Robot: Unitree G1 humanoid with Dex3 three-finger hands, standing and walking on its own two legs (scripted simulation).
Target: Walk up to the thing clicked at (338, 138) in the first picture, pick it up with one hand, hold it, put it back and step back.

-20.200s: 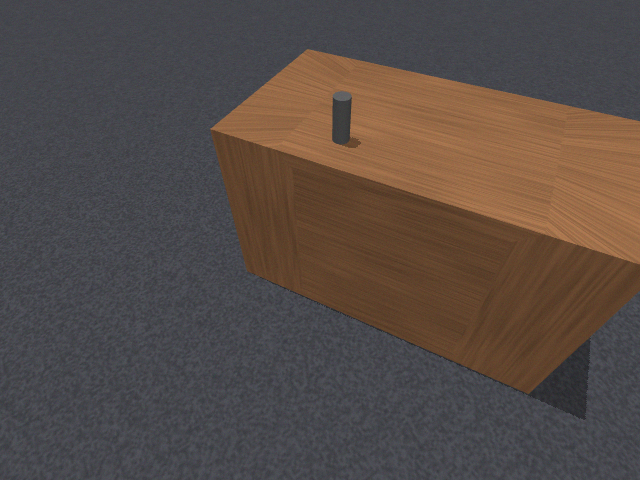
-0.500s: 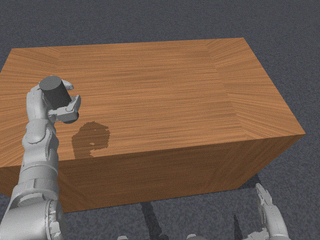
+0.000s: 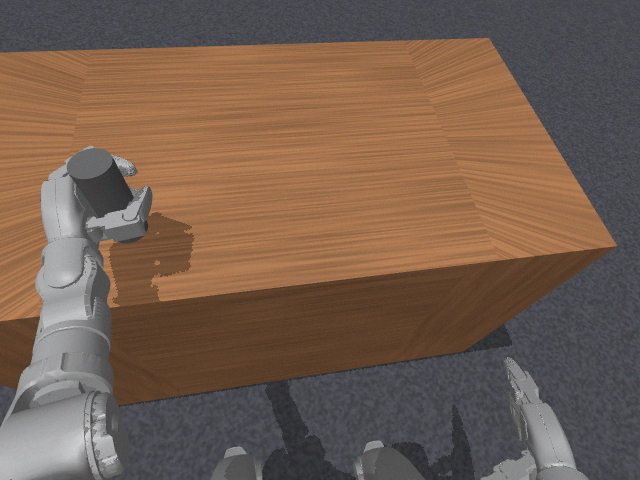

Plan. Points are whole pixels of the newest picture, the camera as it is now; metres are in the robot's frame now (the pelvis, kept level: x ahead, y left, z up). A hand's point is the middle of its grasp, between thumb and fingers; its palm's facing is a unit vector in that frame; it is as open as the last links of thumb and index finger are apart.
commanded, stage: lower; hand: left
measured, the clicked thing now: (112, 199) +0.46 +0.22 +0.05
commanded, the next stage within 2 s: loosen in 0.84 s
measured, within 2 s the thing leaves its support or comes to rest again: rests again in 0.62 s
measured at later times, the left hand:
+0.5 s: hand (134, 212) +0.47 +0.21 +0.01, palm faces +0.19 -0.98 -0.01, open 6.3 cm
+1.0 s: hand (136, 217) +0.48 +0.21 +0.00, palm faces +0.19 -0.98 -0.01, open 6.3 cm
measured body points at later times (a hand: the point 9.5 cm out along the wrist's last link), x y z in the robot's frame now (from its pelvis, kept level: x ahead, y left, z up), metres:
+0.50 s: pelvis -0.01 +0.00 -0.02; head +0.11 +0.04 +0.41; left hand +0.46 +0.26 +0.01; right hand +0.15 -0.25 -0.04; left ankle +0.02 +0.14 -0.68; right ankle -0.01 -0.16 -0.68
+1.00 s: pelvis -0.01 +0.00 -0.04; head +0.12 +0.04 +0.39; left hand +0.46 +0.27 +0.00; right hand +0.15 -0.25 -0.04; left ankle +0.02 +0.14 -0.68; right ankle -0.01 -0.16 -0.68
